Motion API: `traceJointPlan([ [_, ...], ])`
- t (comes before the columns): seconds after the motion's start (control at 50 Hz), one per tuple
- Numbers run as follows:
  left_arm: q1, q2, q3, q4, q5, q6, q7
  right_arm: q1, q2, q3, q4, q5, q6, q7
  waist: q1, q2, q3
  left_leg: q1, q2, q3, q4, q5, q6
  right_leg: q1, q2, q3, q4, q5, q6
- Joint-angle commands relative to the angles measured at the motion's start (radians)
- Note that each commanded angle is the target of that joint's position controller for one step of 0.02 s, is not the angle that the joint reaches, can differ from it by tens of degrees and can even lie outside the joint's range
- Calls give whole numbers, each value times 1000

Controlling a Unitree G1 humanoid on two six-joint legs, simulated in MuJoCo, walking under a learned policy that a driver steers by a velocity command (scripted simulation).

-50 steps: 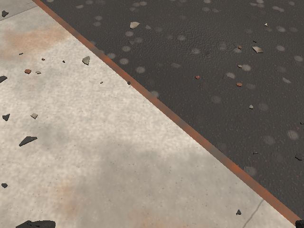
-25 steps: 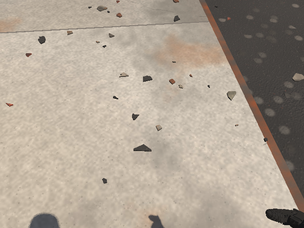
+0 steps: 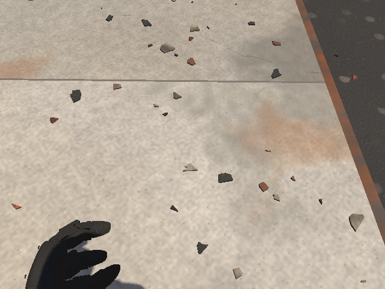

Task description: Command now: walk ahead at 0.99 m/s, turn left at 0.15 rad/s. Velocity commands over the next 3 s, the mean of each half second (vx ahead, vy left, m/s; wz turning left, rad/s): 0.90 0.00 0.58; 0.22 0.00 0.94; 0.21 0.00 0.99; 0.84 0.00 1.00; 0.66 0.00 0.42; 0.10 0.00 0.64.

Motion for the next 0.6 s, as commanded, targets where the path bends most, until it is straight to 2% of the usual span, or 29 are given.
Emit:
traceJointPlan([
  [0.02, 600, 254, 90, 73, -1, 37, 50, -146, -153, -34, -83, -47, 7, -7, 349, 72, -360, -524, 173, -15, 857, 1121, 10, 931, -160, 200, 256, -261, -57],
  [0.04, 607, 262, 94, 98, 25, 13, 28, 101, 13, 12, -67, 29, -19, 24, 177, -495, -563, -870, -85, -97, 1291, 92, -61, 1225, -392, 869, -17, -738, -305],
  [0.06, 541, 133, 74, 81, 41, 16, 31, 15, -114, -5, -58, 77, -39, 33, 232, -310, -484, -971, -4, -115, 1300, 119, -19, 1176, -368, 965, -184, -924, -247],
  [0.08, 470, 97, 69, 70, 50, 16, 41, -145, -159, -14, -107, 100, -45, 38, 230, -156, -299, -1006, 51, -82, 1289, 147, -5, 1005, -362, 767, -185, -837, -205],
  [0.1, 435, 115, 74, 90, 58, 8, 33, -240, -127, -2, -140, 84, -49, 35, 194, 65, -163, -982, 83, -56, 1213, 166, 3, 800, -334, 665, -235, -673, -177],
  [0.12, 379, 108, 72, 99, 66, -7, 27, -274, -107, -7, -147, 64, -45, 31, 140, 103, -87, -957, 129, -58, 1124, 206, 4, 659, -299, 554, -247, -561, -168],
  [0.14, 346, 78, 61, 109, 79, -15, 24, -241, -88, -8, -139, 68, -30, 34, 93, 68, -48, -902, 165, -70, 1101, 232, 3, 553, -277, 473, -265, -493, -155],
  [0.16, 324, 51, 54, 122, 65, -19, 17, -213, -74, -8, -125, 71, -12, 30, 70, 34, -24, -883, 186, -63, 1071, 239, -2, 502, -259, 395, -292, -438, -146],
  [0.2, 318, 45, 52, 154, 32, -22, 12, -207, -44, -1, -120, 69, 15, 25, 50, -2, 35, -922, 225, -46, 1018, 250, -11, 437, -245, 253, -331, -337, -116],
  [0.22, 321, 62, 55, 165, 32, -24, 13, -244, -36, 3, -136, 64, 20, 24, 54, -4, 69, -965, 231, -36, 992, 298, -18, 415, -237, 188, -349, -264, -98],
  [0.28, 324, 96, 61, 171, 52, -32, 27, -353, -46, 4, -181, 60, 12, 28, 72, 0, 118, -1014, 211, 14, 814, 512, -38, 388, -172, 2, -393, -91, -54],
  [0.34, 397, 119, 59, 191, 50, -29, 46, -459, -41, 6, -221, 52, -6, 54, 113, 48, 128, -1007, 169, 122, 617, 686, -27, 477, -163, -106, -407, 78, -9],
  [0.36, 409, 134, 59, 195, 48, -19, 56, -506, -31, 8, -243, 46, -14, 67, 119, 50, 148, -984, 141, 168, 525, 715, -20, 500, -167, -131, -386, 221, 15],
  [0.4, 449, 188, 66, 197, 49, 6, 88, -514, -62, -11, -262, 38, -31, 98, 105, 5, 89, -854, 28, 284, 403, 757, -15, 596, -164, -162, -235, 650, 70],
  [0.42, 445, 222, 73, 189, 45, 20, 107, -448, -86, -26, -251, 43, -32, 107, 67, -45, 30, -760, -25, 313, 381, 735, -18, 632, -175, -167, -121, 825, 88],
  [0.44, 414, 255, 83, 173, 42, 36, 120, -304, -127, -50, -222, 48, -24, 110, -12, -96, -50, -599, -63, 305, 388, 676, -4, 622, -197, -156, 48, 953, 92],
  [0.46, 353, 269, 89, 151, 44, 46, 120, -83, -205, -90, -168, 53, -5, 98, -125, -114, -150, -364, -62, 236, 396, 659, 35, 554, -210, -128, 281, 951, 94],
  [0.48, 290, 240, 89, 135, 23, 43, 102, 59, -230, -109, -126, 52, 19, 67, -186, -2, -163, -175, 8, 116, 267, 761, 75, 415, -133, -134, 607, 429, 119],
  [0.5, 329, 50, 40, 71, 59, 15, 68, 8, -284, -107, -149, 21, 27, 39, -52, 387, -172, 45, 148, -137, 383, 1275, 175, 70, 61, -64, 1051, -754, 151],
  [0.52, 463, 65, 17, 33, 24, -10, 57, -44, -309, -98, -214, -42, 2, 44, 0, 274, -497, 232, 389, -603, 282, 1141, 408, -96, 83, 214, 1287, -791, 151],
  [0.54, 350, 167, 33, 16, 22, -20, 57, -109, -284, -111, -264, -22, 3, 49, -46, 48, -520, 126, 352, -642, 164, 864, 373, -59, 39, 267, 1193, -670, 107],
  [0.56, 275, 163, 38, -15, 19, -17, 63, -192, -248, -100, -273, 17, -3, 51, 18, -64, -320, -69, 295, -587, 95, 684, 329, -91, 9, 252, 1067, -625, 88],
  [0.58, 270, 159, 41, -5, 34, -4, 71, -261, -201, -84, -286, 41, -7, 51, 73, -145, -221, -244, 266, -545, 60, 640, 292, -56, -29, 248, 987, -594, 94],
  [0.6, 275, 165, 45, -6, 43, 14, 76, -307, -198, -83, -297, 37, -7, 47, 108, -123, -155, -395, 233, -498, 38, 717, 277, 1, -39, 246, 924, -578, 110],
])
Next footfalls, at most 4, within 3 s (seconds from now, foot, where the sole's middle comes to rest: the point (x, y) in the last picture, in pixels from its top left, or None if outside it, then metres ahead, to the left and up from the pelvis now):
0.48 left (144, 221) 0.68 0.13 -0.73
0.92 right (160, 166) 0.91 0.07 -0.73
1.34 left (131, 229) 0.65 0.18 -0.73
1.76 right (83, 161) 0.95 0.38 -0.73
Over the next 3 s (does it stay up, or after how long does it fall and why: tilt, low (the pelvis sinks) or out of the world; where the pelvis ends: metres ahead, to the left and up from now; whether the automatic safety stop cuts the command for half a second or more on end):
stays up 0.62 0.95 0.04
